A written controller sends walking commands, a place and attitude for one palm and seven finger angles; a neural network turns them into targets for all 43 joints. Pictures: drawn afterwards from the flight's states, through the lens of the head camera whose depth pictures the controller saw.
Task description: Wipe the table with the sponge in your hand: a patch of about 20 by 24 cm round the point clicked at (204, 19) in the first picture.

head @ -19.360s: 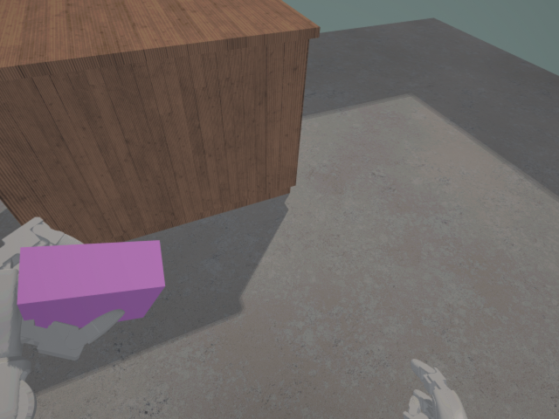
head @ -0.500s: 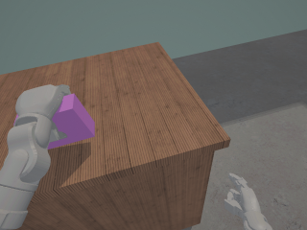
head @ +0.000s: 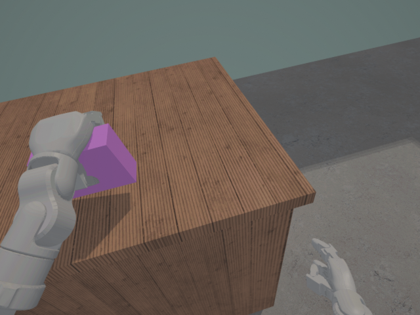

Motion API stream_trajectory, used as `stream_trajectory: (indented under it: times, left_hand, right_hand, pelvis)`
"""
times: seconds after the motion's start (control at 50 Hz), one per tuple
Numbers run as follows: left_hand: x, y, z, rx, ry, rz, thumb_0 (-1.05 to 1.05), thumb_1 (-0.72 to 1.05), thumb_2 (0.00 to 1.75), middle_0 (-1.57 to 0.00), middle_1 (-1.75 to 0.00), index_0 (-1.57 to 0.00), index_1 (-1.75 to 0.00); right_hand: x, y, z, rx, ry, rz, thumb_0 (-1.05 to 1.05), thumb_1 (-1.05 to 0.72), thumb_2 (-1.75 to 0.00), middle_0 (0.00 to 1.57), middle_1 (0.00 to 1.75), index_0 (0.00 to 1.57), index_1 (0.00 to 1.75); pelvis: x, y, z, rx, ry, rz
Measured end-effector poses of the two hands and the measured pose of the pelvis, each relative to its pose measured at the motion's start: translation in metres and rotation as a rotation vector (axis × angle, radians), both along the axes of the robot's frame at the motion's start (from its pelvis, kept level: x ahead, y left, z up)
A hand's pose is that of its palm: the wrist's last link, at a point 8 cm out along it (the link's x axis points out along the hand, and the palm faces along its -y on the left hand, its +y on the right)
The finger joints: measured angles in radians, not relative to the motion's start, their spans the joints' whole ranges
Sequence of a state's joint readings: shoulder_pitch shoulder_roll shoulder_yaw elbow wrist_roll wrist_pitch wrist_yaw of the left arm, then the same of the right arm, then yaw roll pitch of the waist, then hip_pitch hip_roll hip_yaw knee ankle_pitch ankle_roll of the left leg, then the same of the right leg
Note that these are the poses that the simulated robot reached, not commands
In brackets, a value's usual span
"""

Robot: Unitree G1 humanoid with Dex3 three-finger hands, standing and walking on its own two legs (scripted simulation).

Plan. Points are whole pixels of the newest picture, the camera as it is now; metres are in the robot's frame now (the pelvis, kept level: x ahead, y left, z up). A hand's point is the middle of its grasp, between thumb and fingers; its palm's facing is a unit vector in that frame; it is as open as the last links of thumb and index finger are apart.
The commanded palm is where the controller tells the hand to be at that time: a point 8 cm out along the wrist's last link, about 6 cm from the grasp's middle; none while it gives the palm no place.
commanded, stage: move the sponge above the wiping area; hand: left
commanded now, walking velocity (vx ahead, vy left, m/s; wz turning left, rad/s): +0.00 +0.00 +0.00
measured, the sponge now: (94, 169) +0.30 +0.27 +0.16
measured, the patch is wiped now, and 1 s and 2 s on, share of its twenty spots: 0.00 0.00 0.00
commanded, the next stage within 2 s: lower the sponge onto the table in 0.58 s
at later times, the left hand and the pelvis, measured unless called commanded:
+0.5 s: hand (75, 152) +0.29 +0.28 +0.21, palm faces +0.19 -0.03 -0.98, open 9.6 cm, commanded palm +0.24 +0.28 +0.28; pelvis +0.00 -0.01 +0.00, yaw +0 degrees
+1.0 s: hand (73, 153) +0.28 +0.28 +0.21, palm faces +0.19 -0.03 -0.98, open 9.6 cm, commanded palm +0.24 +0.27 +0.28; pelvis -0.01 +0.00 +0.00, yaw +0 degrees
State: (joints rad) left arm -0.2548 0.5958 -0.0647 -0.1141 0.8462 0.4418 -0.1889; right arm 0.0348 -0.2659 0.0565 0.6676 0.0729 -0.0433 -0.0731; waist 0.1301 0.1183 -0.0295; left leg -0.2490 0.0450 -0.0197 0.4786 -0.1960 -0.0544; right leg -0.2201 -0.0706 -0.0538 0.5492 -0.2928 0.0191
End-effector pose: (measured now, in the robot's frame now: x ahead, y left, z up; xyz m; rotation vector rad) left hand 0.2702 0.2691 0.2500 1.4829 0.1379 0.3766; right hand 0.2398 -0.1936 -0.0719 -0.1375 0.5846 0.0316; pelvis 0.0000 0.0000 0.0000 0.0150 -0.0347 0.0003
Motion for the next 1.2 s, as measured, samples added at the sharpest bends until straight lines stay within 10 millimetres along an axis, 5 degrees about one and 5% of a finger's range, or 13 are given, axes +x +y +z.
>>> stream_trajectory:
  times: [0.4, 0.58, 0.76, 1.02, 1.2]
  left_hand:
    - [-0.012, -0.002, 0.005, -0.002, -0.014, 0.031, 0.0, -0.44, 1.03, -0.8, -1.36, -0.78, -1.37]
    - [-0.014, 0.005, 0.015, 0.005, -0.025, 0.06, 0.01, -0.44, 1.03, -0.8, -1.36, -0.78, -1.37]
    - [-0.016, 0.004, 0.006, 0.009, 0.023, 0.047, 0.0, -0.44, 1.03, -0.8, -1.36, -0.78, -1.37]
    - [-0.015, 0.002, 0.014, 0.007, -0.029, 0.031, 0.01, -0.44, 1.03, -0.8, -1.36, -0.78, -1.37]
    - [-0.01, 0.0, -0.001, 0.0, 0.012, 0.027, 0.01, -0.44, 1.03, -0.8, -1.36, -0.78, -1.37]
  right_hand:
    - [0.016, 0.005, 0.01, 0.011, -0.046, 0.025, 0.01, -0.9, -0.9, 0.2, 0.3, 0.2, 0.3]
    - [0.01, -0.001, 0.008, 0.013, -0.036, 0.013, 0.01, -0.9, -0.9, 0.2, 0.3, 0.2, 0.3]
    - [0.001, -0.007, 0.002, -0.002, -0.019, -0.002, 0.01, -0.9, -0.9, 0.2, 0.3, 0.2, 0.3]
    - [-0.002, 0.003, 0.003, 0.014, -0.028, 0.007, 0.01, -0.9, -0.9, 0.2, 0.3, 0.2, 0.3]
    - [0.0, 0.003, 0.005, 0.014, -0.032, 0.006, 0.01, -0.9, -0.9, 0.2, 0.3, 0.2, 0.3]
  pelvis:
    - [0.002, -0.005, 0.0, -0.001, -0.004, 0.009]
    - [0.0, -0.007, -0.001, -0.001, -0.002, 0.005]
    - [-0.003, -0.006, -0.001, -0.001, -0.004, 0.007]
    - [-0.007, -0.004, -0.001, -0.001, -0.007, 0.007]
    - [-0.006, -0.003, -0.001, 0.0, -0.003, 0.001]
